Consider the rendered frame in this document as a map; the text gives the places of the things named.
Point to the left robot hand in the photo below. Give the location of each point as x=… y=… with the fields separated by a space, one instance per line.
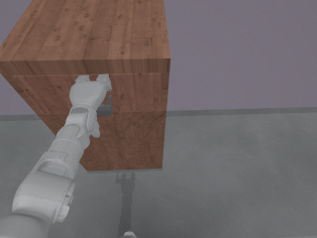
x=91 y=93

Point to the robot left upper arm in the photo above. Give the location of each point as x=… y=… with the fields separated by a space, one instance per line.
x=45 y=200

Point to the left robot forearm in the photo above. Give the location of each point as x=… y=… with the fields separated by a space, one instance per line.
x=68 y=147

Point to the robot left shin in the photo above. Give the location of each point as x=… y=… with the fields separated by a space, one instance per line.
x=129 y=233

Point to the handle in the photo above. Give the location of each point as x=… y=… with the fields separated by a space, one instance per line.
x=105 y=109

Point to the drawer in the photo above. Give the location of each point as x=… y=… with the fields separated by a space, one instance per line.
x=130 y=91

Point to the cabinet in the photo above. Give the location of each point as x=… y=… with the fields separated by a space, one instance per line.
x=62 y=37

